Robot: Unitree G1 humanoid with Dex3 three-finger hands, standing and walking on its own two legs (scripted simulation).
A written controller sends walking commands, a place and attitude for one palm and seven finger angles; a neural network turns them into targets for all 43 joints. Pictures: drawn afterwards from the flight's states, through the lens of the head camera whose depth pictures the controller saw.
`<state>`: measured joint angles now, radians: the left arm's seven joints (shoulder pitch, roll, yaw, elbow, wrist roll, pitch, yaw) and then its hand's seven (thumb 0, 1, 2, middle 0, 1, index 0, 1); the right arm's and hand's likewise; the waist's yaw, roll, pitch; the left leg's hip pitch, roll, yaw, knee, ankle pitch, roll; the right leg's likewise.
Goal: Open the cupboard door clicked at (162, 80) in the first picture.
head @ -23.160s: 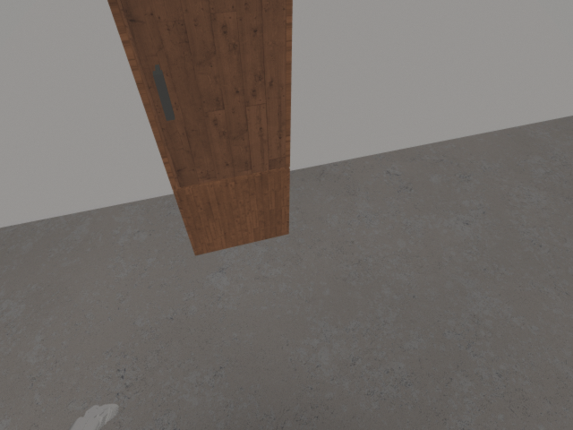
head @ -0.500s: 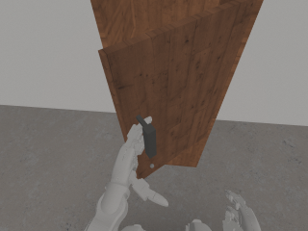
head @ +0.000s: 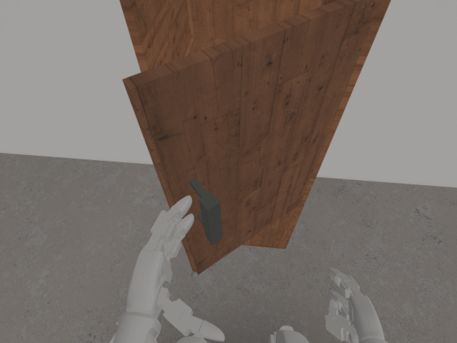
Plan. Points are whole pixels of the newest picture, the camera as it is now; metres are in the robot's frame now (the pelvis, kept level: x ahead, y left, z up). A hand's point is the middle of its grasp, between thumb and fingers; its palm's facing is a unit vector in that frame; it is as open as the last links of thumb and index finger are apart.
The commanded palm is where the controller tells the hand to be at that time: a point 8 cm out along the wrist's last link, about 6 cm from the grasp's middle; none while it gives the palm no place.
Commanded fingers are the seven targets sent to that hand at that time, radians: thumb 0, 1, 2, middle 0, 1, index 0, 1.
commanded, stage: slide the hand sideways off the handle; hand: left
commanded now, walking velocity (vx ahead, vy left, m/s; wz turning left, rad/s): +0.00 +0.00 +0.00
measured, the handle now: (205, 211) +0.31 +0.07 +0.07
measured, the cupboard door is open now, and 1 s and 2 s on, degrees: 41 40 40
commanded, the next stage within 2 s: draw the hand back to the body in 0.46 s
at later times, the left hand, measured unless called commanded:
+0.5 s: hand (156, 303) +0.17 +0.12 +0.07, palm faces -0.06 -1.00 -0.04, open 16.3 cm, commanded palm +0.15 +0.17 +0.07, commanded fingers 0.00 -0.50 0.30 -0.15 -0.30 -0.15 -0.30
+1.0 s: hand (110, 293) +0.17 +0.16 +0.12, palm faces -0.04 -1.00 -0.08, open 16.3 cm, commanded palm +0.14 +0.22 +0.13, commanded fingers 0.00 -0.40 0.34 -0.15 -0.30 -0.15 -0.30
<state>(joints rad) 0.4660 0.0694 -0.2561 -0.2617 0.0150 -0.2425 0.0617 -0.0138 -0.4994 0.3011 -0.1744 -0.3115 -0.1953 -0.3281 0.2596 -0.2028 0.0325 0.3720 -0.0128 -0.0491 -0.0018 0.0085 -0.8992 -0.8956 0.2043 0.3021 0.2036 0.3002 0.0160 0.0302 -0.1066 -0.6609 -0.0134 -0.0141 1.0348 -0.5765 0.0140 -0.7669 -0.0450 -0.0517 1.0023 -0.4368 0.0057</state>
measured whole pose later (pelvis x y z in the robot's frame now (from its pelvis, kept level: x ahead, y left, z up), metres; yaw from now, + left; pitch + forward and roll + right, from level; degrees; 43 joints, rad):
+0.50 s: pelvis -0.01 -0.01 -0.01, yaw +1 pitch +13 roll -1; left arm 0.62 0.16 -0.05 -0.35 -0.14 -0.30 -0.14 -0.01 -0.50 0.30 -0.15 -0.30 -0.15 -0.31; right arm 0.28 -0.23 0.00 0.37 0.01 -0.09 -0.04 0.01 -0.90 -0.90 0.20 0.30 0.20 0.30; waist 0.02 0.04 -0.13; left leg -0.74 0.00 -0.04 1.12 -0.60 0.00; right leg -0.83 -0.04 -0.08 1.07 -0.46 -0.01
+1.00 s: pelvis +0.00 +0.01 +0.01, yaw +0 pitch +7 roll -2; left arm 0.63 0.23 0.05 -0.46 -0.20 -0.14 -0.17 -0.01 -0.50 0.30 -0.15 -0.30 -0.15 -0.30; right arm 0.31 -0.23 0.04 0.39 0.04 -0.14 -0.06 0.01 -0.90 -0.90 0.21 0.30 0.20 0.30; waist 0.02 0.05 -0.13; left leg -0.57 0.00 -0.03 1.00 -0.56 0.02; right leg -0.65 -0.03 -0.07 0.92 -0.41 0.02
